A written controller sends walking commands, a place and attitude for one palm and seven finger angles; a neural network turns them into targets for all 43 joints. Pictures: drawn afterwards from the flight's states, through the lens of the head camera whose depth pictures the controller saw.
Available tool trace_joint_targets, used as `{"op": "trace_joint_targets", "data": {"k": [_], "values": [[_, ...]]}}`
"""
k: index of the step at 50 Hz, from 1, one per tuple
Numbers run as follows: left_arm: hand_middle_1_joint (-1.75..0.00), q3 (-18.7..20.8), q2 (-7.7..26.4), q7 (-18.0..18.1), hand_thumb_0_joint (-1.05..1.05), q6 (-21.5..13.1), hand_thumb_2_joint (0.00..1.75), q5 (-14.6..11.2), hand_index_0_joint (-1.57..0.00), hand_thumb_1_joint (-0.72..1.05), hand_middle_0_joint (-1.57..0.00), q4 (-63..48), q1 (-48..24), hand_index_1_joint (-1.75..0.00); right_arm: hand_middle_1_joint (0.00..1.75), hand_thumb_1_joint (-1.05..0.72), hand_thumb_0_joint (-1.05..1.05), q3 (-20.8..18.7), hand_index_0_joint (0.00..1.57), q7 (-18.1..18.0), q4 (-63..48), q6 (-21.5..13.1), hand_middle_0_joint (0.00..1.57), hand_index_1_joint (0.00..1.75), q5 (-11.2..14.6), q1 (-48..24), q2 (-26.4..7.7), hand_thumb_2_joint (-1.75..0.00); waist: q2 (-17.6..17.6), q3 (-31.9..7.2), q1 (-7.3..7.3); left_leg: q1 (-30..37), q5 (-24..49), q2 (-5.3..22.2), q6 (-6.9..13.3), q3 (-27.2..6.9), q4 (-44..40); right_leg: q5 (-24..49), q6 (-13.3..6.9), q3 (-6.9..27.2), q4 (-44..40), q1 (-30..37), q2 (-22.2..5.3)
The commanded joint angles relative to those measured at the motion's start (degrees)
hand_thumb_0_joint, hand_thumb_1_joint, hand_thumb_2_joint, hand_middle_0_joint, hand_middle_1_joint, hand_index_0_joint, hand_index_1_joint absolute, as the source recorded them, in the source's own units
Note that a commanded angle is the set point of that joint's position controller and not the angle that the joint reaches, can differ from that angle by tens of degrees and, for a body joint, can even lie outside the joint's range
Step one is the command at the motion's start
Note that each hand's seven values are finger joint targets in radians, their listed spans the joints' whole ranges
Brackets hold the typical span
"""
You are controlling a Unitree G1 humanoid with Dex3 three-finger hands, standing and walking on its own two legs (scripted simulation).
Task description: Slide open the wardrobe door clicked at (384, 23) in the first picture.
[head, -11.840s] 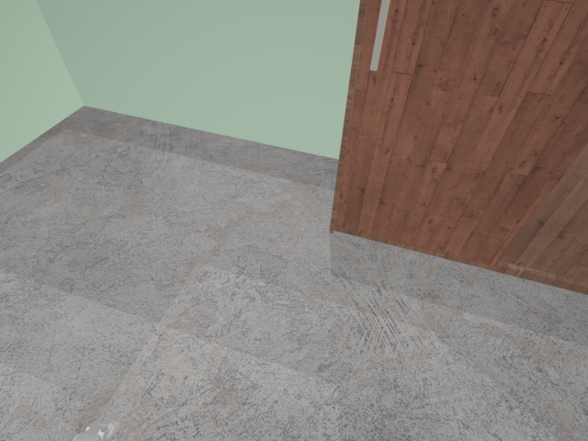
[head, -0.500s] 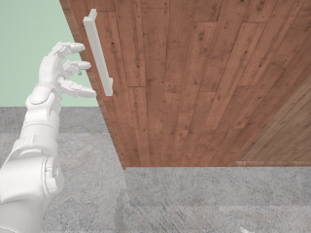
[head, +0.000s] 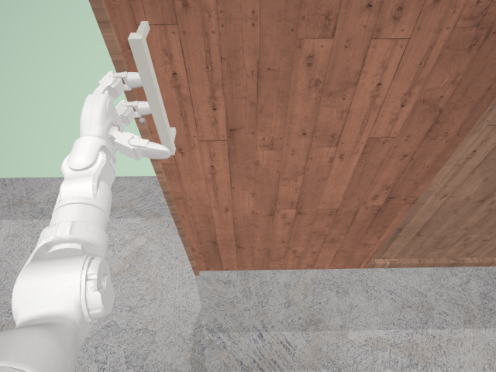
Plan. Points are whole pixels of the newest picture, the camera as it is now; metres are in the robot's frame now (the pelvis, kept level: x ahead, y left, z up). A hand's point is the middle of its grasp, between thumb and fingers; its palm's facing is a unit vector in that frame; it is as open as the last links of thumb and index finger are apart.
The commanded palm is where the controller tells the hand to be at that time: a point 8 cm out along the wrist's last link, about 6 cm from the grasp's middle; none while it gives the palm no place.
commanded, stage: feel for the door with the fingertips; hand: left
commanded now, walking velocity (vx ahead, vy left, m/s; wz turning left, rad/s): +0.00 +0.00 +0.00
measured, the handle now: (158, 96) +0.54 +0.14 +0.15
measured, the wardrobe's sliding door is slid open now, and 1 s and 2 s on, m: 0.00 0.00 0.00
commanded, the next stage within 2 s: slide the fingers in behind the handle in 0.60 s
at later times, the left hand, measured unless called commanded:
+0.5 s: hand (142, 109) +0.49 +0.16 +0.16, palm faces -0.03 -1.00 -0.01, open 14.0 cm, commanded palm +0.47 +0.21 +0.16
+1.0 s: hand (143, 109) +0.50 +0.16 +0.16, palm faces -0.02 -1.00 +0.00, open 13.9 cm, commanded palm +0.47 +0.21 +0.16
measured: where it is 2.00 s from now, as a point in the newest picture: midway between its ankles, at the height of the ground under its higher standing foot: outside the picture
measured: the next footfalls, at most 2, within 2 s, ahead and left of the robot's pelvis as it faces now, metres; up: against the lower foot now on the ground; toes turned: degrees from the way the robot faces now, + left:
none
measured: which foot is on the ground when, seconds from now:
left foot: down 0.00-1.00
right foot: down 0.00-1.00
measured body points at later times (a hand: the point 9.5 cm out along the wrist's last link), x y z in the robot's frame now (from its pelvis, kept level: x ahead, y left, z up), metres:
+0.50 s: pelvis -0.01 +0.00 +0.00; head +0.06 -0.01 +0.44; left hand +0.49 +0.21 +0.17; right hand +0.01 -0.27 -0.12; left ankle -0.03 +0.12 -0.73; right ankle +0.04 -0.11 -0.73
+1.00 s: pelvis +0.00 +0.00 +0.00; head +0.06 +0.00 +0.44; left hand +0.49 +0.22 +0.16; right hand +0.03 -0.26 -0.12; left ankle -0.03 +0.12 -0.73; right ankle +0.04 -0.11 -0.73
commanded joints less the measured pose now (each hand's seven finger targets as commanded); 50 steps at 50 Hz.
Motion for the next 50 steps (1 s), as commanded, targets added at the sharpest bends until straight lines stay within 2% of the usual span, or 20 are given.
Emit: {"op": "trace_joint_targets", "data": {"k": [1,3,4,8,10,12,16,21,24,26,34,36,39,40,42,44,45,46,48,50], "values": [[-1.20,2.54,17.02,0.37,0.00,-3.89,0.30,-0.20,-0.30,-0.50,-0.30,-10.21,-31.50,-1.20,0.30,-0.90,0.00,-2.94,0.20,-0.95,-4.94,-1.93,0.20,0.30,0.28,2.01,-8.03,-0.90,-1.33,-17.95,-0.04,0.21,10.06,-2.34,2.15,-2.92,-4.45,14.13,-0.66,2.71,-2.24,14.87,1.32],[-1.20,0.60,15.98,0.20,0.00,-4.46,0.30,0.02,-0.30,-0.50,-0.30,-9.84,-36.01,-1.20,0.30,-0.90,0.00,-2.87,0.20,-1.31,-4.62,-2.19,0.20,0.30,0.21,2.30,-8.12,-0.90,-1.57,-17.35,-1.48,0.32,8.33,-2.36,2.28,-3.17,-4.53,12.04,-0.43,2.81,-2.61,13.79,1.21],[-1.20,1.42,16.62,0.16,0.00,-4.70,0.30,0.10,-0.30,-0.50,-0.30,-9.10,-35.91,-1.20,0.30,-0.90,0.00,-2.90,0.20,-1.34,-4.51,-2.53,0.20,0.30,0.17,2.20,-7.96,-0.90,0.45,-18.03,-0.85,0.58,8.24,-2.49,2.25,-3.14,-4.37,11.93,-0.55,3.15,-2.65,13.67,1.23],[-1.20,1.62,17.33,-1.14,0.00,-5.18,0.30,-0.56,-0.30,-0.50,-0.30,-3.37,-36.95,-1.20,0.30,-0.90,0.00,-2.78,0.20,-1.73,-3.29,-3.04,0.20,0.30,0.07,3.98,-8.73,-0.90,-3.43,-18.49,-2.19,-0.95,7.45,-2.39,2.22,-3.57,-3.93,11.33,-0.36,3.03,-2.44,13.48,1.26],[-1.20,1.59,16.89,-1.89,0.00,-5.42,0.30,-0.83,-0.30,-0.50,-0.30,-2.48,-36.90,-1.20,0.30,-0.90,0.00,-2.77,0.20,-1.55,-3.21,-3.38,0.20,0.30,-0.01,4.24,-8.80,-0.90,-2.24,-20.19,-1.92,-0.93,8.43,-2.57,2.07,-3.50,-3.53,12.90,-0.42,3.15,-1.80,13.76,1.25],[-1.20,3.05,19.06,-2.40,0.00,-5.38,0.30,-0.52,-0.30,-0.50,-0.30,-0.52,-35.52,-1.20,0.30,-0.90,0.00,-2.81,0.20,-1.41,-3.00,-3.31,0.20,0.30,-0.09,4.94,-9.15,-0.90,-2.04,-20.72,-1.45,-2.21,9.06,-2.62,2.00,-3.28,-3.11,13.94,-0.46,3.31,-1.34,14.21,1.17],[-1.20,2.31,19.33,-2.91,0.00,-5.51,0.30,0.19,-0.30,-0.50,-0.30,0.34,-37.31,-1.20,0.30,-0.90,0.00,-2.99,0.20,-1.06,-3.00,-2.89,0.20,0.30,-0.24,5.97,-9.46,-0.90,-1.45,-19.45,-2.30,-3.51,8.38,-2.59,1.98,-3.37,-2.70,13.14,-0.30,3.21,-1.14,12.32,1.14],[-1.20,1.83,18.19,-2.44,0.00,-7.06,0.30,-0.62,-0.30,-0.50,-0.30,-3.42,-40.67,-1.20,0.30,-0.90,0.00,-3.34,0.20,-0.91,-3.20,-2.91,0.20,0.30,-0.41,6.59,-9.24,-0.90,0.55,-22.89,-2.84,-0.83,9.72,-2.42,1.97,-3.64,-1.94,13.52,-0.35,3.14,-0.97,11.61,1.66],[-1.20,4.08,21.25,-1.74,0.00,-7.59,0.30,-0.30,-0.30,-0.50,-0.30,-3.64,-41.29,-1.20,0.30,-0.90,0.00,-3.51,0.20,-0.96,-2.69,-2.79,0.20,0.30,-0.58,7.54,-9.51,-0.90,0.64,-24.30,-2.43,-0.73,11.31,-2.31,1.99,-4.02,-1.97,14.62,-0.37,2.96,-0.58,12.58,1.78],[-1.20,3.03,19.91,-1.15,0.00,-7.28,0.30,0.43,-0.30,-0.50,-0.30,-2.72,-42.01,-1.20,0.30,-0.90,0.00,-3.48,0.20,-0.80,-2.24,-2.76,0.20,0.30,-0.72,7.83,-9.29,-0.90,2.32,-23.56,-2.79,-0.35,11.24,-2.35,1.85,-3.99,-1.92,14.19,-0.43,2.77,-0.68,11.03,1.84],[-1.20,3.99,20.34,-0.38,0.00,-6.27,0.30,0.97,-0.30,-0.50,-0.30,1.12,-39.76,-1.20,0.30,-0.90,0.00,-3.59,0.20,-0.39,-2.33,-2.21,0.20,0.30,-0.99,9.15,-9.67,-0.90,-0.47,-21.74,-2.86,-1.85,11.39,-2.09,1.85,-4.05,-2.07,14.18,-0.44,2.35,-0.71,10.57,2.05],[-1.20,1.73,18.19,-0.64,0.00,-6.20,0.30,1.20,-0.30,-0.50,-0.30,0.12,-42.03,-1.20,0.30,-0.90,0.00,-3.61,0.20,-0.32,-2.23,-2.08,0.20,0.30,-0.96,9.28,-9.56,-0.90,0.19,-21.28,-3.84,-1.34,11.05,-1.97,1.73,-4.11,-2.05,13.68,-0.38,2.17,-0.76,9.15,2.03],[-1.20,3.08,18.49,-0.49,0.00,-6.51,0.30,1.01,-0.30,-0.50,-0.30,0.85,-38.33,-1.20,0.30,-0.90,0.00,-3.59,0.20,-0.08,-2.60,-2.07,0.20,0.30,-1.13,9.26,-9.41,-0.90,0.75,-21.88,-2.45,-0.77,12.80,-2.01,1.67,-4.18,-1.62,14.49,-0.68,2.07,-0.29,9.46,2.15],[-1.20,2.72,18.31,-0.50,0.00,-6.34,0.30,0.97,-0.30,-0.50,-0.30,1.02,-38.60,-1.20,0.30,-0.90,0.00,-3.51,0.20,-0.02,-2.60,-1.95,0.20,0.30,-1.11,9.30,-9.49,-0.90,-0.40,-21.34,-2.98,-1.53,12.10,-1.97,1.73,-4.04,-1.72,14.39,-0.53,2.06,-0.37,9.48,2.16],[-1.20,2.98,18.19,-0.60,0.00,-6.54,0.30,0.80,-0.30,-0.50,-0.30,-0.15,-38.27,-1.20,0.30,-0.90,0.00,-3.73,0.20,0.03,-3.04,-1.94,0.20,0.30,-1.07,9.07,-9.38,-0.90,-1.31,-22.08,-2.47,-1.61,11.92,-1.96,1.78,-3.91,-1.80,14.65,-0.54,2.15,-0.32,10.56,2.14],[-1.20,3.43,18.50,-0.77,0.00,-6.64,0.30,0.60,-0.30,-0.50,-0.30,-0.70,-36.46,-1.20,0.30,-0.90,0.00,-3.59,0.20,0.02,-3.42,-1.88,0.20,0.30,-1.02,8.55,-9.28,-0.90,0.53,-22.60,-1.72,-1.01,12.54,-1.99,1.72,-3.78,-1.70,14.82,-0.69,2.09,-0.10,10.60,2.05],[-1.20,2.22,17.43,-0.90,0.00,-6.58,0.30,0.71,-0.30,-0.50,-0.30,-1.38,-37.87,-1.20,0.30,-0.90,0.00,-3.51,0.20,0.03,-3.40,-1.78,0.20,0.30,-1.03,8.49,-9.25,-0.90,0.15,-22.22,-2.37,-1.07,12.80,-1.97,1.73,-3.80,-1.75,15.31,-0.62,2.07,-0.03,10.46,2.06],[-1.20,3.96,18.90,-0.78,0.00,-6.36,0.30,0.65,-0.30,-0.50,-0.30,-0.76,-36.07,-1.20,0.30,-0.90,0.00,-3.66,0.20,0.02,-3.54,-1.69,0.20,0.30,-0.99,8.50,-9.29,-0.90,-0.66,-22.26,-1.51,-1.71,12.73,-2.01,1.79,-3.64,-1.64,15.48,-0.68,2.18,0.03,11.27,2.07],[-1.20,4.03,19.29,-0.89,0.00,-6.30,0.30,0.43,-0.30,-0.50,-0.30,-1.18,-34.93,-1.20,0.30,-0.90,0.00,-3.63,0.20,-0.14,-4.07,-1.43,0.20,0.30,-0.79,7.93,-9.45,-0.90,-1.65,-21.41,-1.60,-2.27,11.87,-2.00,1.99,-3.34,-1.87,15.08,-0.59,2.17,-0.21,11.91,1.97],[-1.20,2.54,17.61,-0.85,0.00,-6.68,0.30,0.36,-0.30,-0.50,-0.30,-4.41,-36.60,-1.20,0.30,-0.90,0.00,-3.56,0.20,-0.09,-4.48,-1.58,0.20,0.30,-0.73,7.16,-8.92,-0.90,0.67,-22.21,-1.63,-1.01,12.43,-2.07,1.90,-3.43,-1.91,15.51,-0.67,2.34,-0.15,11.69,2.01]]}}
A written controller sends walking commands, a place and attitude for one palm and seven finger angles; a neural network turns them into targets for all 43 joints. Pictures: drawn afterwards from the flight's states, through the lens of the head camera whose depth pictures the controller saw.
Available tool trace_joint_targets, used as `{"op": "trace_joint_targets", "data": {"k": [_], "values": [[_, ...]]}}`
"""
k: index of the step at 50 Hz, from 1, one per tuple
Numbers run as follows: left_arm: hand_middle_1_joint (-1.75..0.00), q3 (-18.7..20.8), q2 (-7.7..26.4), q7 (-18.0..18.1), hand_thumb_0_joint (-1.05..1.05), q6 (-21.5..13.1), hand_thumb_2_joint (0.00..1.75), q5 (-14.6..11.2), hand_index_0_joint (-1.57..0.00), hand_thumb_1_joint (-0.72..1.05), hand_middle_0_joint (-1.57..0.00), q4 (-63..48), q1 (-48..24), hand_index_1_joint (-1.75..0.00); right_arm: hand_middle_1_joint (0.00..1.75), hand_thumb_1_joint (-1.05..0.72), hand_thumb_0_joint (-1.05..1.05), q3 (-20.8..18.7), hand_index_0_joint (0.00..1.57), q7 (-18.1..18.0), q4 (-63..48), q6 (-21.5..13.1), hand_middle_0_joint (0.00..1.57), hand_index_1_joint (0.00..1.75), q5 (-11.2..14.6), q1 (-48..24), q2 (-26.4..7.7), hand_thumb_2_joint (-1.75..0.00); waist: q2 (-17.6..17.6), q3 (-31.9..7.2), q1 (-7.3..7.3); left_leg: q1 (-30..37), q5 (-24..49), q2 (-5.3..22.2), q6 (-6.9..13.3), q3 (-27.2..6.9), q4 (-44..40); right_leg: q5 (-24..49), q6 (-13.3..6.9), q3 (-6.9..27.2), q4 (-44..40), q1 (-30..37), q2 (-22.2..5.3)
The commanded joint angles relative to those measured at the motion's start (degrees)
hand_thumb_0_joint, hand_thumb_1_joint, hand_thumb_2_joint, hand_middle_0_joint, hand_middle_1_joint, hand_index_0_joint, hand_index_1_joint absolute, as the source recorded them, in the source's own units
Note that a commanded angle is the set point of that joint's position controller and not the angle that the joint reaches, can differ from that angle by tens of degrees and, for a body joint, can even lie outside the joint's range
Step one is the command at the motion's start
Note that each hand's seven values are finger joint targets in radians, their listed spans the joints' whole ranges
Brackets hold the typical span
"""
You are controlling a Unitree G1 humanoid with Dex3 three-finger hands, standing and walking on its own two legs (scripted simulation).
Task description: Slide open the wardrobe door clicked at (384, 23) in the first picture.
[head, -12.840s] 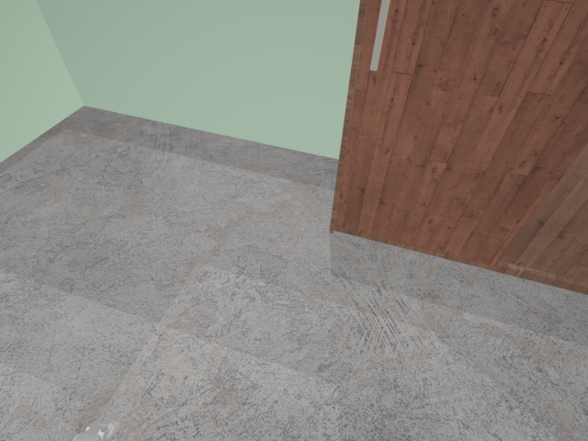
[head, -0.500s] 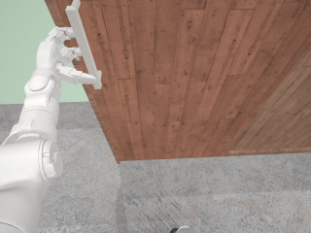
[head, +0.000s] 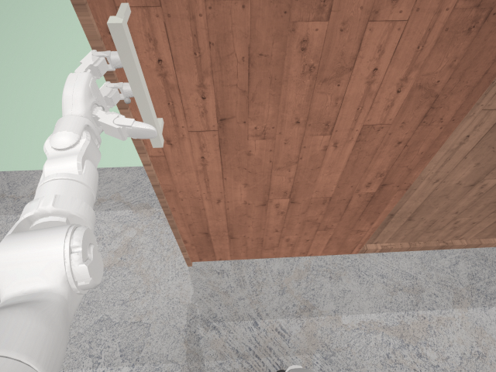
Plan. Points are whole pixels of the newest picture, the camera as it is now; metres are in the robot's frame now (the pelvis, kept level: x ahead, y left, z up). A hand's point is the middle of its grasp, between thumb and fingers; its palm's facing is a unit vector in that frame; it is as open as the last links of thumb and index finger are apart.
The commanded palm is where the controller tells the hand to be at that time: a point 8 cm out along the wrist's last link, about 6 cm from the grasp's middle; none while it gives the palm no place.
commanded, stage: slide the fingers in behind the handle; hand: left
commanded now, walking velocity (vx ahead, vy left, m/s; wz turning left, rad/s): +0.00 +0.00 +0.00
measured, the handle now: (143, 85) +0.54 +0.14 +0.16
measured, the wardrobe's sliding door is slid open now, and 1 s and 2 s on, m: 0.00 0.00 0.00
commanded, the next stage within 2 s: grip the handle and tug to test in 1.52 s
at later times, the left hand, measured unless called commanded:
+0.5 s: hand (143, 101) +0.49 +0.13 +0.16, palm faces -0.03 -1.00 -0.01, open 14.0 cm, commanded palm +0.47 +0.19 +0.16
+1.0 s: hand (150, 105) +0.48 +0.12 +0.16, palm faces -0.01 -1.00 -0.02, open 14.0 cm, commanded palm +0.46 +0.17 +0.16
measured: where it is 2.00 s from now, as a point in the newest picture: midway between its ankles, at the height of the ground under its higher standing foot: outside the picture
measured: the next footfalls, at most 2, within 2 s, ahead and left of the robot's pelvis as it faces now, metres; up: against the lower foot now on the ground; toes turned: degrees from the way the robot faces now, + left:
none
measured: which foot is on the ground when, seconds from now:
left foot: down 0.00-1.00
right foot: down 0.00-1.00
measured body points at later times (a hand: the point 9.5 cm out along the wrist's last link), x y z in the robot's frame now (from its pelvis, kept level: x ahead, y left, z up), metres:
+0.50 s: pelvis +0.01 +0.00 +0.00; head +0.06 -0.01 +0.45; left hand +0.49 +0.19 +0.17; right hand +0.07 -0.26 -0.12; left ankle -0.02 +0.12 -0.73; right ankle +0.04 -0.12 -0.73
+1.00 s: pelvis +0.00 -0.01 +0.00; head +0.05 -0.02 +0.45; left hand +0.48 +0.18 +0.17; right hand +0.05 -0.27 -0.12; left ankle -0.02 +0.12 -0.73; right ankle +0.04 -0.12 -0.73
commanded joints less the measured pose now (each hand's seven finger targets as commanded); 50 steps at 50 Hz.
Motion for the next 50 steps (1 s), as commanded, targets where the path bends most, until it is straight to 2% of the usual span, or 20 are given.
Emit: {"op": "trace_joint_targets", "data": {"k": [1,2,5,8,12,14,17,18,20,25,27,30,31,34,40,42,44,45,48,50], "values": [[-1.20,-0.60,11.66,0.02,0.00,-4.10,0.30,-1.32,-0.30,-0.50,-0.30,-17.40,-28.95,-1.20,0.30,-0.90,0.00,-3.65,0.20,-0.65,-5.15,-1.72,0.20,0.30,0.17,4.00,-8.29,-0.90,2.14,-22.01,0.51,5.57,14.45,-2.17,1.41,-3.56,-4.35,16.12,-1.11,1.99,-1.34,16.09,1.99],[-1.20,-1.96,10.03,0.02,0.00,-4.48,0.30,-1.43,-0.30,-0.50,-0.30,-19.98,-29.71,-1.20,0.30,-0.90,0.00,-3.79,0.20,-0.63,-5.20,-1.87,0.20,0.30,0.12,3.77,-8.07,-0.90,3.52,-23.38,0.29,7.75,16.28,-2.01,1.28,-3.65,-4.10,17.05,-1.14,1.82,-1.21,15.64,2.07],[-1.20,-2.36,8.62,0.48,0.00,-4.52,0.30,-2.72,-0.30,-0.50,-0.30,-22.57,-29.61,-1.20,0.30,-0.90,0.00,-3.99,0.20,-0.63,-4.72,-2.15,0.20,0.30,0.09,3.59,-8.01,-0.90,2.43,-25.97,0.31,10.75,19.70,-1.68,1.06,-4.37,-3.72,18.75,-1.02,1.50,-1.22,16.06,2.37],[-1.20,-0.65,9.46,1.02,0.00,-2.43,0.30,-3.36,-0.30,-0.50,-0.30,-17.64,-26.25,-1.20,0.30,-0.90,0.00,-3.90,0.20,-0.91,-4.13,-1.91,0.20,0.30,0.27,3.57,-8.46,-0.90,-2.50,-21.82,0.66,6.84,16.70,-1.82,1.39,-3.95,-4.65,17.81,-0.95,1.20,-1.80,17.46,2.31],[-1.20,-1.99,8.69,2.30,0.00,-0.91,0.30,-1.05,-0.30,-0.50,-0.30,-16.00,-26.67,-1.20,0.30,-0.90,0.00,-3.49,0.20,-0.63,-4.05,-1.68,0.20,0.30,0.24,2.91,-7.92,-0.90,0.47,-18.11,0.53,5.06,14.36,-2.30,1.40,-3.42,-5.17,16.33,-1.03,1.47,-2.10,15.67,1.77],[-1.20,-1.76,8.90,2.91,0.00,-1.74,0.30,-0.58,-0.30,-0.50,-0.30,-17.35,-26.66,-1.20,0.30,-0.90,0.00,-3.55,0.20,-0.54,-4.45,-1.70,0.20,0.30,0.12,2.82,-7.68,-0.90,1.26,-19.78,0.97,6.55,16.63,-2.27,1.40,-3.62,-4.70,17.61,-1.19,1.48,-1.64,16.15,1.80],[-1.20,-0.70,8.81,2.98,0.00,-2.84,0.30,-1.81,-0.30,-0.50,-0.30,-19.52,-26.98,-1.20,0.30,-0.90,0.00,-3.70,0.20,-0.42,-4.85,-1.83,0.20,0.30,-0.04,2.70,-7.60,-0.90,-1.48,-23.91,1.24,7.40,18.70,-2.29,1.37,-3.41,-4.21,20.95,-1.06,1.83,-1.18,19.35,1.97],[-1.20,-1.32,8.41,2.81,0.00,-3.04,0.30,-2.06,-0.30,-0.50,-0.30,-19.19,-26.10,-1.20,0.30,-0.90,0.00,-3.73,0.20,-0.49,-4.85,-1.61,0.20,0.30,-0.03,2.78,-7.78,-0.90,-2.41,-24.02,1.27,7.44,19.40,-2.14,1.41,-3.51,-4.32,21.35,-1.09,1.62,-1.03,19.94,2.00],[-1.20,-3.41,5.34,2.53,0.00,-3.07,0.30,-2.27,-0.30,-0.50,-0.30,-21.08,-26.70,-1.20,0.30,-0.90,0.00,-3.77,0.20,-0.29,-5.06,-1.82,0.20,0.30,0.15,2.08,-7.35,-0.90,-0.05,-24.23,1.09,8.97,20.43,-2.15,1.20,-3.46,-4.25,21.76,-1.07,1.56,-0.97,18.79,2.06],[-1.20,-2.12,6.96,3.42,0.00,-1.48,0.30,-1.75,-0.30,-0.50,-0.30,-18.78,-26.39,-1.20,0.30,-0.90,0.00,-3.70,0.20,-0.39,-4.45,-1.38,0.20,0.30,0.25,2.04,-7.53,-0.90,-1.80,-21.07,0.96,6.59,17.49,-2.28,1.37,-3.20,-4.92,20.11,-0.96,1.52,-1.69,18.64,1.95],[-1.20,-4.12,4.16,3.92,0.00,-1.35,0.30,-1.56,-0.30,-0.50,-0.30,-19.73,-27.75,-1.20,0.30,-0.90,0.00,-3.70,0.20,-0.29,-4.45,-1.52,0.20,0.30,0.21,1.91,-7.03,-0.90,-1.21,-20.86,0.61,7.31,17.52,-2.36,1.32,-3.28,-5.13,19.85,-1.02,1.36,-1.81,18.07,1.96],[-1.20,-3.63,4.35,4.89,0.00,-1.98,0.30,-1.40,-0.30,-0.50,-0.30,-20.83,-27.23,-1.20,0.30,-0.90,0.00,-3.74,0.20,-0.30,-4.41,-1.64,0.20,0.30,0.10,1.75,-6.87,-0.90,0.51,-22.16,1.17,8.63,19.36,-2.33,1.24,-3.20,-4.67,20.84,-1.11,1.65,-1.62,18.24,1.97],[-1.20,-4.91,2.80,5.07,0.00,-2.13,0.30,-1.48,-0.30,-0.50,-0.30,-20.77,-28.55,-1.20,0.30,-0.90,0.00,-3.64,0.20,-0.18,-4.14,-1.75,0.20,0.30,0.03,1.90,-6.73,-0.90,-0.06,-21.93,0.60,8.70,18.35,-2.37,1.17,-3.30,-4.81,20.09,-1.01,1.53,-1.85,17.81,1.99],[-1.20,-0.66,7.28,5.95,0.00,-2.51,0.30,-1.45,-0.30,-0.50,-0.30,-19.04,-26.73,-1.20,0.30,-0.90,0.00,-3.81,0.20,-0.27,-3.89,-1.70,0.20,0.30,-0.11,2.26,-7.24,-0.90,-4.25,-22.67,1.52,6.32,16.94,-2.43,1.51,-3.14,-5.28,20.41,-0.81,1.88,-1.79,20.75,1.92],[-1.20,-1.30,7.20,5.85,0.00,-2.99,0.30,0.20,-0.30,-0.50,-0.30,-19.51,-24.61,-1.20,0.30,-0.90,0.00,-3.75,0.20,-0.14,-4.83,-1.36,0.20,0.30,-0.02,1.40,-6.83,-0.90,-1.15,-22.34,2.34,5.72,16.85,-2.71,1.57,-2.10,-5.47,21.36,-1.00,2.42,-1.79,21.58,1.63],[-1.20,-2.51,5.79,5.41,0.00,-3.11,0.30,-0.23,-0.30,-0.50,-0.30,-19.70,-25.17,-1.20,0.30,-0.90,0.00,-3.66,0.20,-0.20,-4.83,-1.43,0.20,0.30,0.11,1.16,-6.78,-0.90,-0.76,-21.22,1.82,6.01,15.81,-2.64,1.51,-2.21,-5.64,20.26,-1.14,2.29,-2.26,20.78,1.69],[-1.20,-2.16,5.86,4.95,0.00,-2.97,0.30,-1.28,-0.30,-0.50,-0.30,-18.83,-25.88,-1.20,0.30,-0.90,0.00,-3.79,0.20,-0.46,-4.76,-1.48,0.20,0.30,0.24,1.37,-7.12,-0.90,-4.08,-20.81,1.31,5.41,14.29,-2.50,1.65,-2.45,-5.88,19.01,-0.87,2.30,-2.70,21.00,1.78],[-1.20,-1.86,6.24,4.72,0.00,-2.78,0.30,-1.59,-0.30,-0.50,-0.30,-18.50,-26.13,-1.20,0.30,-0.90,0.00,-3.82,0.20,-0.56,-4.67,-1.47,0.20,0.30,0.39,1.00,-7.22,-0.90,-3.39,-20.65,1.31,5.15,12.62,-2.61,1.65,-2.26,-5.99,17.59,-0.85,2.66,-3.06,20.92,1.75],[-1.20,-6.24,1.55,4.27,0.00,-2.47,0.30,-1.95,-0.30,-0.50,-0.30,-17.87,-30.19,-1.20,0.30,-0.90,0.00,-3.59,0.20,-0.85,-4.13,-1.99,0.20,0.30,0.53,0.94,-7.00,-0.90,-1.93,-17.84,-0.43,5.89,10.11,-2.65,1.66,-2.74,-6.29,13.96,-0.86,2.36,-3.86,17.40,1.63],[-1.20,-5.22,3.30,4.65,0.00,-2.65,0.30,-1.56,-0.30,-0.50,-0.30,-17.07,-31.62,-1.20,0.30,-0.90,0.00,-3.58,0.20,-0.91,-3.29,-2.45,0.20,0.30,0.32,1.56,-7.24,-0.90,-1.77,-17.81,-0.68,5.65,8.84,-2.64,1.63,-3.26,-6.20,11.99,-0.75,2.46,-3.95,16.17,1.65]]}}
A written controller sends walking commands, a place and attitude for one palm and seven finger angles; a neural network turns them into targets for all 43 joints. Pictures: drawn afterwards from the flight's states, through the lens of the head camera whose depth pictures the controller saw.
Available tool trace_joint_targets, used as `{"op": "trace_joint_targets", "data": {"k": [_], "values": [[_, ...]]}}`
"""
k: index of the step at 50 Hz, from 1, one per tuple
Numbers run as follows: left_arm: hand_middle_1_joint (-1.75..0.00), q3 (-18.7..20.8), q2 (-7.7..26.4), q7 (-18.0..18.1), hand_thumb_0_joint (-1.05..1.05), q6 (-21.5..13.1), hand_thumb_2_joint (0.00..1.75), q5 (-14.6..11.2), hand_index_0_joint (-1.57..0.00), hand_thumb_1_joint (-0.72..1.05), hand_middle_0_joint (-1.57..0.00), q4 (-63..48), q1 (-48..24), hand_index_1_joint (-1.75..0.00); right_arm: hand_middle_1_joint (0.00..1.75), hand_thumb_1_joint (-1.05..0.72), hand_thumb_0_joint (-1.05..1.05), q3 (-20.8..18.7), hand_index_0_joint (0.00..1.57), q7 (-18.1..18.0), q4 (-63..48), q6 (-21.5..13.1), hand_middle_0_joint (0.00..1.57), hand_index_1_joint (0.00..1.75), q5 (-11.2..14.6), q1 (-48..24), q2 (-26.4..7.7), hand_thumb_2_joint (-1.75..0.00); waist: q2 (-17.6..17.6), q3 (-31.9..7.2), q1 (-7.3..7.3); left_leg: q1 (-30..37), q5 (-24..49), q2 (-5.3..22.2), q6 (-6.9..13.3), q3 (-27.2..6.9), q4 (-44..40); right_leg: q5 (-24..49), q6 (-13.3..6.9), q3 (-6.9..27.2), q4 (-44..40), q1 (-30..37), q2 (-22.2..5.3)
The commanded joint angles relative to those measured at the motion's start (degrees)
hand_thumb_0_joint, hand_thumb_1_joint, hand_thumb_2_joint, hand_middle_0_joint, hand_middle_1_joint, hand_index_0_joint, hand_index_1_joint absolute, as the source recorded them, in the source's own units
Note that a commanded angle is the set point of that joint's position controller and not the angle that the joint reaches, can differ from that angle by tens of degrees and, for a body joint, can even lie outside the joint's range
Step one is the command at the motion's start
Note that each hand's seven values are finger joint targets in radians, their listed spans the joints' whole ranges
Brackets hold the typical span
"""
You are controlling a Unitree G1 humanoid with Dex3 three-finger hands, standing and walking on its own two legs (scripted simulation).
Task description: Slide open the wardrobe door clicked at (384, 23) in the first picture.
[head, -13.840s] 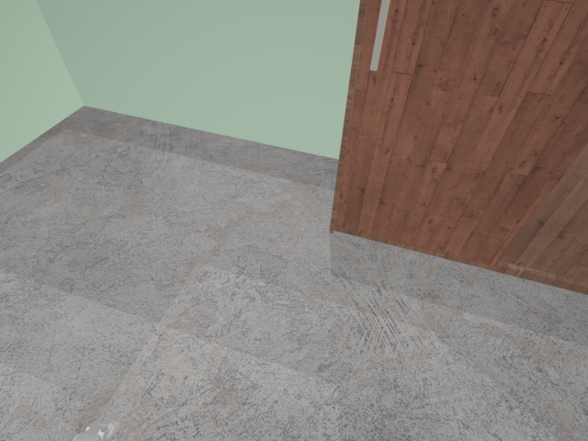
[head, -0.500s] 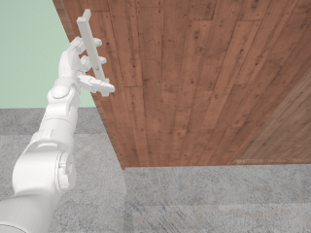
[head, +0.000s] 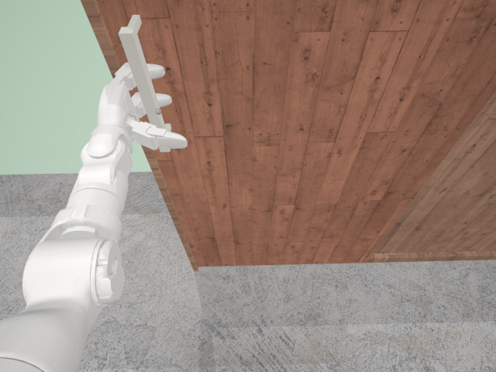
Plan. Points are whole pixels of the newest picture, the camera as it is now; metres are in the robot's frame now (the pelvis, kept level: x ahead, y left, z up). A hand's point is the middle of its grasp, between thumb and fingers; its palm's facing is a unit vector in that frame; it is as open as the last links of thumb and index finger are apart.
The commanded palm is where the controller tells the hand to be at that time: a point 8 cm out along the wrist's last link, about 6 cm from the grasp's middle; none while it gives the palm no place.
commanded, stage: slide the fingers in behind the handle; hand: left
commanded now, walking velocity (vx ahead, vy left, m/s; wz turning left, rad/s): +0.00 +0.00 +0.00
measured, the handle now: (152, 92) +0.54 +0.15 +0.16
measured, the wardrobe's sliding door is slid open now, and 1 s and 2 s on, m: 0.00 0.00 0.00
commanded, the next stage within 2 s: grip the handle and tug to test in 0.52 s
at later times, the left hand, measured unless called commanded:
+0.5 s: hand (163, 106) +0.50 +0.12 +0.16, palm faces -0.02 -1.00 -0.02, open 13.9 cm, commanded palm +0.47 +0.17 +0.16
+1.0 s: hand (164, 107) +0.50 +0.12 +0.16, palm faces -0.01 -1.00 -0.02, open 10.7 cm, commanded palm +0.46 +0.16 +0.16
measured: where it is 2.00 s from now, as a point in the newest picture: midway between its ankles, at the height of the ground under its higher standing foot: outside the picture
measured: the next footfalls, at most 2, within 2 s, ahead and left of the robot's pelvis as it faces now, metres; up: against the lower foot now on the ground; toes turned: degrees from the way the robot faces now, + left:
none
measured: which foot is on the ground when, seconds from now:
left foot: down 0.00-1.00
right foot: down 0.00-1.00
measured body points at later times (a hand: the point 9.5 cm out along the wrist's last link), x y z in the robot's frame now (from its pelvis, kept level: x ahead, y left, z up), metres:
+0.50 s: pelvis +0.00 +0.01 +0.00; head +0.06 -0.01 +0.44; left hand +0.49 +0.17 +0.16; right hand +0.02 -0.26 -0.13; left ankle -0.02 +0.12 -0.73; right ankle +0.04 -0.11 -0.73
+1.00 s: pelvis +0.01 +0.00 +0.00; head +0.06 -0.01 +0.45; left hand +0.49 +0.17 +0.16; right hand +0.07 -0.25 -0.13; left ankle -0.02 +0.12 -0.73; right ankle +0.04 -0.11 -0.73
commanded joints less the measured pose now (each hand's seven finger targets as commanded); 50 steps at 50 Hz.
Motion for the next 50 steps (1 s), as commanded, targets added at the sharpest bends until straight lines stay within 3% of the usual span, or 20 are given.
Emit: {"op": "trace_joint_targets", "data": {"k": [1,4,6,11,13,16,19,21,23,24,31,32,33,34,37,38,39,45,47,50], "values": [[-1.20,0.61,10.77,0.06,0.00,-4.03,0.30,-0.58,-0.30,-0.50,-0.30,-12.06,-33.89,-1.20,0.30,-0.90,0.00,-3.01,0.20,-0.73,-4.30,-2.70,0.20,0.30,-0.17,3.58,-7.92,-0.90,-3.08,-19.64,-1.88,1.44,7.44,-2.73,2.31,-2.79,-3.88,11.34,-0.13,3.03,-2.70,12.96,1.43],[-1.20,0.53,10.99,1.26,0.00,-4.72,0.30,-0.24,-0.30,-0.50,-0.30,-11.85,-36.95,-1.20,0.30,-0.90,0.00,-2.79,0.20,-0.71,-3.73,-3.25,0.20,0.30,-0.42,3.97,-7.76,-0.90,-0.54,-20.95,-2.43,1.65,7.26,-2.97,2.19,-3.07,-3.50,10.81,-0.06,3.21,-2.34,12.29,1.27],[-1.20,1.60,12.32,1.95,0.00,-4.99,0.30,0.42,-0.30,-0.50,-0.30,-9.81,-36.34,-1.20,0.30,-0.90,0.00,-2.71,0.20,-0.60,-3.40,-3.41,0.20,0.30,-0.63,4.54,-7.93,-0.90,-2.15,-21.04,-2.26,0.65,7.90,-2.87,2.16,-3.29,-3.44,11.60,-0.14,3.03,-1.73,12.65,1.35],[-1.20,0.61,10.60,1.48,0.00,-6.23,0.30,0.51,-0.30,-0.50,-0.30,-10.32,-35.22,-1.20,0.30,-0.90,0.00,-3.11,0.20,-0.14,-3.72,-3.83,0.20,0.30,-0.82,5.00,-7.99,-0.90,-1.87,-24.75,-1.91,2.37,11.43,-2.78,1.91,-3.07,-2.62,15.29,-0.18,2.77,-0.65,13.24,1.57],[-1.20,1.20,11.44,1.23,0.00,-6.16,0.30,0.24,-0.30,-0.50,-0.30,-8.92,-33.90,-1.20,0.30,-0.90,0.00,-3.22,0.20,-0.31,-3.74,-3.57,0.20,0.30,-0.69,5.28,-8.35,-0.90,-4.69,-23.92,-1.89,1.40,10.70,-2.55,2.08,-3.20,-2.98,14.62,-0.14,2.60,-0.84,13.90,1.68],[-1.20,-1.15,8.71,1.01,0.00,-5.60,0.30,0.25,-0.30,-0.50,-0.30,-8.86,-36.58,-1.20,0.30,-0.90,0.00,-3.03,0.20,-0.15,-3.34,-3.74,0.20,0.30,-0.61,5.08,-8.04,-0.90,-1.25,-20.61,-2.77,1.55,9.13,-2.60,1.89,-3.13,-3.25,12.80,-0.21,2.56,-1.35,10.98,1.65],[-1.20,0.97,11.78,1.65,0.00,-5.72,0.30,0.72,-0.30,-0.50,-0.30,-9.74,-36.70,-1.20,0.30,-0.90,0.00,-3.09,0.20,-0.21,-3.26,-3.57,0.20,0.30,-0.73,5.69,-8.24,-0.90,-0.80,-22.21,-2.39,1.67,10.16,-2.66,1.98,-3.34,-2.93,13.34,-0.26,2.60,-1.02,11.67,1.65],[-1.20,0.09,9.78,1.55,0.00,-5.52,0.30,0.59,-0.30,-0.50,-0.30,-9.05,-35.20,-1.20,0.30,-0.90,0.00,-3.06,0.20,0.02,-3.36,-3.73,0.20,0.30,-0.81,5.66,-7.93,-0.90,-0.66,-21.83,-2.16,1.72,10.58,-2.71,1.89,-3.11,-2.81,13.88,-0.35,2.51,-1.04,11.51,1.72],[-1.20,1.38,11.45,1.47,0.00,-5.63,0.30,0.41,-0.30,-0.50,-0.30,-8.29,-34.29,-1.20,0.30,-0.90,0.00,-3.21,0.20,-0.10,-3.20,-3.54,0.20,0.30,-0.88,6.29,-8.34,-0.90,-3.47,-21.62,-2.14,1.20,11.17,-2.46,1.96,-3.33,-2.89,14.24,-0.30,2.20,-0.85,12.25,1.78],[-1.20,0.47,10.43,1.30,0.00,-5.88,0.30,0.19,-0.30,-0.50,-0.30,-10.49,-35.53,-1.20,0.30,-0.90,0.00,-3.15,0.20,0.04,-3.55,-3.62,0.20,0.30,-0.82,5.86,-8.07,-0.90,-1.27,-22.84,-2.16,1.94,11.42,-2.57,1.91,-3.14,-2.82,14.69,-0.25,2.47,-0.85,12.25,1.75],[-1.20,0.01,8.83,1.36,0.00,-6.10,0.30,-0.11,-0.30,-0.50,-0.30,-12.78,-32.96,-1.20,0.30,-0.90,0.00,-3.40,0.20,0.26,-3.78,-3.72,0.20,0.30,-0.81,5.45,-7.75,-0.90,-0.81,-24.44,-1.24,4.26,15.45,-2.32,1.60,-3.06,-2.41,17.58,-0.44,2.06,-0.34,12.85,1.95],[-1.21,-0.65,8.12,1.37,0.00,-6.04,0.32,-0.14,-0.30,-0.45,-0.30,-13.36,-33.65,-1.21,0.30,-0.90,0.00,-3.41,0.20,0.34,-3.70,-3.77,0.20,0.30,-0.84,5.31,-7.67,-0.90,0.19,-24.09,-1.33,4.53,15.25,-2.30,1.47,-3.11,-2.62,17.23,-0.50,1.98,-0.40,12.56,1.98],[-1.21,-1.04,7.13,1.48,0.00,-5.94,0.34,-0.43,-0.31,-0.41,-0.31,-13.26,-32.53,-1.21,0.30,-0.90,0.00,-3.51,0.20,0.36,-3.89,-3.75,0.20,0.30,-0.87,5.54,-7.69,-0.90,-1.80,-23.90,-1.28,4.54,15.97,-2.27,1.66,-3.18,-2.64,17.61,-0.46,1.74,-0.42,12.95,2.04],[-1.22,0.35,8.63,1.58,0.00,-5.79,0.36,-0.44,-0.32,-0.36,-0.32,-13.60,-31.37,-1.22,0.30,-0.90,0.00,-3.54,0.20,0.40,-3.89,-3.71,0.20,0.30,-0.74,5.24,-7.74,-0.90,-1.53,-23.78,-0.57,4.29,16.10,-2.19,1.60,-3.13,-2.76,17.82,-0.51,1.86,-0.44,13.37,2.03],[-1.24,-1.87,6.23,1.78,0.00,-5.12,0.42,-0.07,-0.33,-0.22,-0.33,-14.19,-32.19,-1.24,0.30,-0.90,0.00,-3.46,0.20,0.55,-4.06,-3.65,0.20,0.30,-0.74,4.80,-7.53,-0.90,-2.07,-22.13,-1.18,4.07,15.39,-2.21,1.68,-3.00,-3.06,17.61,-0.40,1.84,-0.72,12.79,2.03],[-1.25,-0.39,8.01,2.13,0.00,-5.00,0.44,0.08,-0.33,-0.17,-0.33,-13.59,-31.26,-1.25,0.30,-0.90,0.00,-3.63,0.20,0.35,-3.87,-3.40,0.20,0.30,-0.74,5.03,-7.81,-0.90,-2.88,-22.28,-0.94,4.01,15.87,-2.14,1.79,-2.95,-2.99,17.84,-0.44,1.73,-0.63,13.38,1.96],[-1.25,-0.68,7.86,2.21,0.00,-4.99,0.46,0.27,-0.34,-0.13,-0.34,-14.42,-31.36,-1.25,0.30,-0.90,0.00,-3.48,0.20,0.42,-3.96,-3.30,0.20,0.30,-0.64,4.67,-7.54,-0.90,-0.97,-22.41,-0.77,4.24,16.12,-2.31,1.72,-2.86,-3.06,18.14,-0.49,1.88,-0.61,13.41,1.88],[-1.29,-2.68,4.89,2.22,0.00,-4.54,0.58,-0.01,-0.37,0.15,-0.37,-16.90,-30.97,-1.29,0.30,-0.90,0.00,-3.51,0.20,0.45,-4.25,-3.36,0.20,0.30,-0.64,3.83,-7.06,-0.90,-0.13,-24.33,-0.64,6.52,18.50,-2.31,1.54,-2.88,-2.69,19.76,-0.60,1.77,-0.44,13.88,1.92],[-1.31,-2.81,4.43,2.12,0.00,-4.05,0.62,-0.37,-0.38,0.25,-0.38,-16.01,-30.32,-1.31,0.30,-0.90,0.00,-3.49,0.20,0.40,-4.10,-3.36,0.20,0.30,-0.56,3.79,-7.08,-0.90,-2.93,-23.56,-0.85,5.84,18.12,-2.22,1.69,-2.78,-2.81,20.21,-0.45,1.71,-0.67,14.33,2.00],[-1.33,-2.80,4.41,2.21,0.00,-4.21,0.68,-0.43,-0.40,0.39,-0.40,-18.08,-31.16,-1.33,0.30,-0.90,0.00,-3.44,0.20,0.45,-4.22,-3.42,0.20,0.30,-0.65,3.43,-6.97,-0.90,-0.23,-24.22,-0.45,6.88,19.65,-2.37,1.66,-2.73,-2.76,21.24,-0.55,1.91,-0.44,14.59,1.89]]}}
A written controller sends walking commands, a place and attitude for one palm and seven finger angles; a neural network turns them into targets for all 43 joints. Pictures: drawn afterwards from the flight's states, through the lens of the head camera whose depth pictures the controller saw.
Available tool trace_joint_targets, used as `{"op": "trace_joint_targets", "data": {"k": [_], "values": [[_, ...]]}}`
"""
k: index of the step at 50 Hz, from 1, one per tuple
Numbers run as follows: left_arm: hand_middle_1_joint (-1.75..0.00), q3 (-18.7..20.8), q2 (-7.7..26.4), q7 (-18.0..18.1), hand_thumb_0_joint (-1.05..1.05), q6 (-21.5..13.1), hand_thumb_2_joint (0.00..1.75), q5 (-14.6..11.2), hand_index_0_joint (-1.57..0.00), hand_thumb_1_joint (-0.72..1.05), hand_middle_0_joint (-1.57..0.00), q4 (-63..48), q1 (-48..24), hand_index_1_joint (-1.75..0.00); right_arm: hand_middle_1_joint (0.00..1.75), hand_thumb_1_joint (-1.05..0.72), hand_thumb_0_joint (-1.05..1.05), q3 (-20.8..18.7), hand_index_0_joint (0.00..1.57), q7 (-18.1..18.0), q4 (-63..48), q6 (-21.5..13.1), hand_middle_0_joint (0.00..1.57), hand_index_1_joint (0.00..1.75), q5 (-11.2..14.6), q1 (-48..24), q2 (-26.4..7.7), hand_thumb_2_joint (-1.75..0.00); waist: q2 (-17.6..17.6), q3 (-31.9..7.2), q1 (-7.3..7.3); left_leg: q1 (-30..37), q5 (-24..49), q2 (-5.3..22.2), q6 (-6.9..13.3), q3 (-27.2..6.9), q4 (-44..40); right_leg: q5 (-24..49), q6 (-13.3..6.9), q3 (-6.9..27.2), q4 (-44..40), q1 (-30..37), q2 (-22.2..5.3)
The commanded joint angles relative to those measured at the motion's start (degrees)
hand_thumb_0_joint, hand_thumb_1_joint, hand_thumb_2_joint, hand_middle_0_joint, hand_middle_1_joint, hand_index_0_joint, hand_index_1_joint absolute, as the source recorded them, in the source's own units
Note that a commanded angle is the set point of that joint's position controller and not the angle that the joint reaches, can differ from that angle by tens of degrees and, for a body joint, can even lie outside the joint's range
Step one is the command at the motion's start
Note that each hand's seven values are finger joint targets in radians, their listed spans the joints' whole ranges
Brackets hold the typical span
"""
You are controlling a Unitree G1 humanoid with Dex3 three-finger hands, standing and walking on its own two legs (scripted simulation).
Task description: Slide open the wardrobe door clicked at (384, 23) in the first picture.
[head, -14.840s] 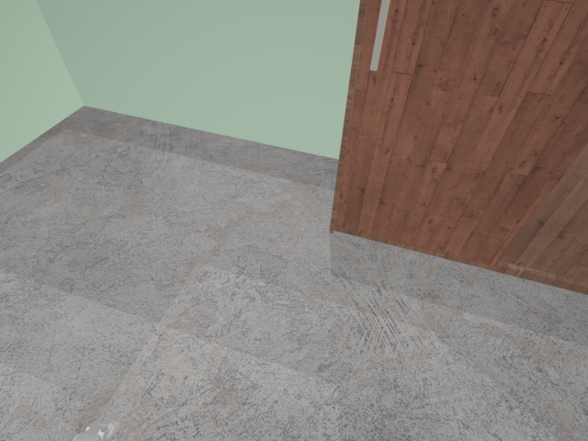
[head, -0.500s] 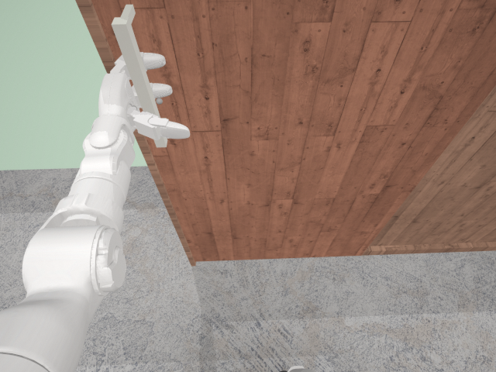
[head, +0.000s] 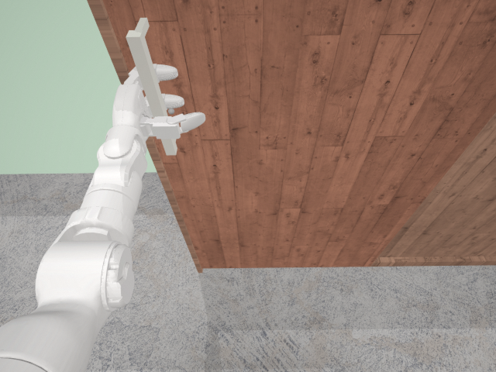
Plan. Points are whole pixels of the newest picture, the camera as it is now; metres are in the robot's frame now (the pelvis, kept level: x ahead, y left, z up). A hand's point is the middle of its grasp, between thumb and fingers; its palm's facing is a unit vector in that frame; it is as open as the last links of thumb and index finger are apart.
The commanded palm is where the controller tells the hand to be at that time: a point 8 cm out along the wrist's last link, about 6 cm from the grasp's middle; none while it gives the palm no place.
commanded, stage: grip the handle and tug to test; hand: left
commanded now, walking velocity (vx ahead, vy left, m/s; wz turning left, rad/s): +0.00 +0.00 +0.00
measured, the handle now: (158, 95) +0.53 +0.14 +0.16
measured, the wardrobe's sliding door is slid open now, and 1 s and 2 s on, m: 0.00 0.00 0.00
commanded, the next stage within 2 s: tug the door sideways, standing still in 1.04 s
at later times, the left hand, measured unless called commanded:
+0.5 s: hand (169, 111) +0.48 +0.11 +0.16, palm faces -0.01 -1.00 -0.02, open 5.3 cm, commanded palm +0.45 +0.16 +0.16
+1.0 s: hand (168, 113) +0.48 +0.11 +0.16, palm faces +0.00 -1.00 -0.02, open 5.6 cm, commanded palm +0.42 +0.15 +0.16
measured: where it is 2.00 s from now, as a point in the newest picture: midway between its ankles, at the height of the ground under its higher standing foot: outside the picture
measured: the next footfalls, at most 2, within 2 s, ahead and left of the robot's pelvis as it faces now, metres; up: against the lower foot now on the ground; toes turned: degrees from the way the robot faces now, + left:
none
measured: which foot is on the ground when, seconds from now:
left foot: down 0.00-1.00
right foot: down 0.00-1.00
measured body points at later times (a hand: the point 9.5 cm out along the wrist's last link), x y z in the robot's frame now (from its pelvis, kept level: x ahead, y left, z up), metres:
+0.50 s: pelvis +0.01 +0.00 +0.00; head +0.05 -0.02 +0.45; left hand +0.48 +0.17 +0.16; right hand +0.08 -0.26 -0.12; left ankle -0.03 +0.12 -0.73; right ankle +0.03 -0.12 -0.73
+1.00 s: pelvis +0.02 +0.00 +0.01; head +0.05 -0.02 +0.46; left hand +0.47 +0.17 +0.17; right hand +0.10 -0.25 -0.12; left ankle -0.03 +0.12 -0.73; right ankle +0.03 -0.12 -0.73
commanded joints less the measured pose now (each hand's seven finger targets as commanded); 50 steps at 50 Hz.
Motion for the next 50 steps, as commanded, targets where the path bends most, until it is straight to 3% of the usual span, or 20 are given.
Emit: {"op": "trace_joint_targets", "data": {"k": [1,4,5,8,9,11,18,19,22,24,29,30,31,32,34,36,40,45,49,50], "values": [[-1.33,0.25,8.55,-1.08,0.00,-4.37,0.70,-0.05,-0.40,0.43,-0.40,-16.49,-30.24,-1.33,0.30,-0.90,0.00,-3.16,0.20,-0.44,-4.85,-1.78,0.20,0.30,-0.04,3.93,-7.60,-0.90,-1.19,-24.25,-0.82,7.11,21.70,-1.87,1.39,-2.75,-2.62,22.97,-1.04,1.75,-0.47,15.56,2.20],[-1.35,-1.12,6.55,-1.41,0.00,-4.35,0.76,-0.51,-0.42,0.57,-0.42,-19.02,-28.10,-1.35,0.30,-0.90,0.00,-3.18,0.20,-0.28,-5.48,-1.72,0.20,0.30,0.07,3.22,-7.28,-0.90,-0.84,-25.23,-0.50,8.55,25.20,-1.74,1.46,-2.44,-2.46,25.46,-0.93,1.79,-0.53,16.49,2.26],[-1.36,-0.45,7.12,-1.44,0.00,-4.10,0.78,-0.67,-0.42,0.62,-0.42,-18.77,-27.39,-1.36,0.30,-0.90,0.00,-3.22,0.20,-0.31,-5.36,-1.67,0.20,0.30,0.10,3.26,-7.36,-0.90,-2.98,-24.90,-0.41,8.11,25.01,-1.67,1.53,-2.43,-2.42,25.84,-0.88,1.70,-0.63,17.07,2.31],[-1.38,-0.15,7.99,-1.56,0.00,-3.43,0.84,-0.60,-0.44,0.76,-0.44,-18.04,-27.55,-1.38,0.30,-0.90,0.00,-3.19,0.20,-0.56,-5.36,-1.23,0.20,0.30,0.11,2.98,-7.64,-0.90,-3.89,-22.81,-0.56,6.66,22.83,-1.84,1.70,-2.26,-3.21,25.19,-0.92,1.69,-1.11,17.79,2.17],[-1.39,-0.03,7.87,-1.62,0.00,-3.30,0.86,-0.70,-0.44,0.81,-0.44,-19.02,-27.12,-1.39,0.30,-0.90,0.00,-3.13,0.20,-0.48,-5.66,-1.21,0.20,0.30,0.27,2.34,-7.37,-0.90,-1.67,-22.88,-0.16,6.81,22.55,-1.94,1.63,-2.06,-3.28,25.07,-0.98,1.88,-1.12,17.78,2.13],[-1.40,-0.81,7.10,-1.69,0.00,-2.85,0.90,-0.48,-0.45,0.90,-0.45,-19.44,-26.94,-1.40,0.30,-0.90,0.00,-3.05,0.20,-0.54,-5.63,-1.04,0.20,0.30,0.37,2.17,-7.23,-0.90,-1.19,-22.80,-0.26,7.57,23.75,-1.89,1.59,-1.98,-3.20,25.68,-1.03,1.78,-1.15,17.44,2.13],[-1.40,-0.19,7.53,-1.47,0.00,-2.43,0.90,-0.52,-0.45,0.90,-0.45,-22.40,-25.11,-1.40,0.30,-0.90,0.00,-3.31,0.20,-0.62,-6.08,-0.73,0.20,0.30,0.22,1.87,-7.19,-0.90,-1.48,-24.86,0.39,8.82,26.98,-1.80,1.65,-2.03,-3.27,27.79,-1.09,1.67,-1.12,19.39,2.01],[-1.40,-1.29,6.04,-1.64,0.00,-2.05,0.90,-0.73,-0.45,0.90,-0.45,-21.85,-24.20,-1.40,0.30,-0.90,0.00,-3.20,0.20,-0.54,-6.05,-0.70,0.20,0.30,0.36,1.51,-6.95,-0.90,-1.44,-24.21,0.21,8.95,26.80,-1.82,1.66,-1.98,-3.19,27.74,-1.02,1.72,-1.30,18.91,2.15],[-1.40,-0.58,6.44,-1.36,0.00,-1.47,0.90,-0.83,-0.45,0.90,-0.45,-21.92,-23.77,-1.40,0.30,-0.90,0.00,-3.35,0.20,-0.51,-5.98,-0.60,0.20,0.30,0.35,1.56,-7.07,-0.90,-2.82,-23.41,0.31,8.71,26.24,-1.73,1.65,-1.91,-3.52,27.52,-0.99,1.60,-1.58,18.93,2.20],[-1.40,-0.77,6.74,-1.20,0.00,-1.35,0.90,-0.61,-0.45,0.90,-0.45,-21.61,-24.41,-1.40,0.30,-0.90,0.00,-3.18,0.20,-0.68,-5.84,-0.36,0.20,0.30,0.37,1.35,-7.13,-0.90,-1.62,-22.53,0.15,8.73,25.96,-1.71,1.58,-2.10,-3.70,26.71,-1.06,1.54,-1.64,18.35,2.05],[-1.40,-2.42,4.51,-1.16,0.00,-1.14,0.90,-0.49,-0.45,0.90,-0.45,-22.56,-24.19,-1.40,0.30,-0.90,0.00,-3.31,0.20,-0.58,-5.95,-0.47,0.20,0.30,0.38,1.22,-6.78,-0.90,-0.56,-23.39,0.13,10.35,28.02,-1.57,1.47,-2.24,-3.44,26.92,-1.05,1.54,-1.64,17.69,2.12],[-1.40,-1.93,5.11,-1.05,0.00,-1.19,0.90,-0.47,-0.45,0.90,-0.45,-22.77,-24.82,-1.40,0.30,-0.90,0.00,-3.29,0.20,-0.57,-5.78,-0.48,0.20,0.30,0.21,1.49,-6.96,-0.90,-2.30,-24.03,-0.04,10.25,27.53,-1.56,1.43,-2.34,-3.54,26.94,-0.96,1.37,-1.63,18.11,2.16],[-1.40,-2.72,4.40,-1.05,0.00,-0.99,0.90,-0.31,-0.45,0.90,-0.45,-22.54,-24.73,-1.40,0.30,-0.90,0.00,-3.24,0.20,-0.58,-5.80,-0.44,0.20,0.30,0.37,1.03,-6.80,-0.90,-0.40,-23.10,-0.04,10.21,26.85,-1.58,1.39,-2.03,-3.58,26.43,-1.04,1.56,-1.80,17.45,2.14],[-1.40,-3.37,3.24,-1.02,0.00,-1.01,0.90,-0.52,-0.45,0.90,-0.45,-22.91,-25.07,-1.40,0.30,-0.90,0.00,-3.24,0.20,-0.51,-5.83,-0.57,0.20,0.30,0.25,1.24,-6.74,-0.90,-2.55,-23.11,-0.32,10.22,26.67,-1.62,1.47,-2.27,-3.62,26.52,-0.99,1.28,-1.81,17.60,2.22],[-1.40,-3.92,2.31,-0.93,0.00,-1.01,0.90,-0.70,-0.45,0.90,-0.45,-23.46,-23.80,-1.40,0.30,-0.90,0.00,-3.32,0.20,-0.45,-5.93,-0.68,0.20,0.30,0.26,1.13,-6.70,-0.90,-2.30,-23.26,-0.09,11.12,28.50,-1.34,1.43,-2.48,-3.74,26.64,-0.95,1.16,-1.83,17.41,2.19],[-1.40,-2.34,3.90,-0.95,0.00,-0.73,0.90,-0.60,-0.45,0.90,-0.45,-24.10,-21.10,-1.40,0.30,-0.90,0.00,-3.36,0.20,-0.39,-6.08,-0.60,0.20,0.30,0.31,0.83,-6.81,-0.90,-0.56,-24.74,1.05,11.56,30.06,-1.36,1.31,-2.18,-3.48,27.70,-1.12,1.54,-1.60,18.29,2.14],[-1.40,-0.92,4.89,-1.15,0.00,-0.35,0.90,-1.02,-0.45,0.90,-0.45,-27.88,-17.32,-1.40,0.30,-0.90,0.00,-3.44,0.20,-0.17,-6.86,-0.53,0.20,0.30,0.34,0.23,-6.69,-0.90,-1.91,-26.19,2.30,11.53,33.20,-1.22,1.28,-1.96,-3.76,30.79,-1.21,1.41,-1.46,21.37,2.01],[-1.40,-2.85,1.93,-1.37,0.00,1.05,0.90,-1.44,-0.45,0.90,-0.45,-33.27,-11.52,-1.40,0.30,-0.90,0.00,-3.52,0.20,0.21,-8.11,-0.45,0.20,0.30,0.60,-1.24,-6.38,-0.90,-2.41,-24.38,3.05,12.44,36.41,-0.66,1.21,-1.63,-4.42,32.40,-1.20,1.06,-1.95,22.13,2.06],[-1.40,-4.11,0.07,-1.00,0.00,2.63,0.90,-1.27,-0.45,0.90,-0.45,-40.51,-6.45,-1.40,0.30,-0.90,0.00,-3.81,0.20,0.52,-8.99,-0.58,0.20,0.30,0.61,-2.32,-5.77,-0.90,0.96,-26.18,4.30,15.75,42.77,-0.22,0.79,-1.67,-4.27,34.46,-1.33,0.96,-1.97,22.93,1.85],[-1.40,-3.71,0.18,-0.97,0.00,3.20,0.90,-1.37,-0.45,0.90,-0.45,-41.78,-4.79,-1.40,0.30,-0.90,0.00,-3.82,0.20,0.66,-9.14,-0.64,0.20,0.30,0.53,-2.48,-5.82,-0.90,-0.04,-26.54,4.57,16.22,43.85,-0.22,0.79,-1.60,-4.27,35.68,-1.35,1.00,-2.05,23.66,1.86]]}}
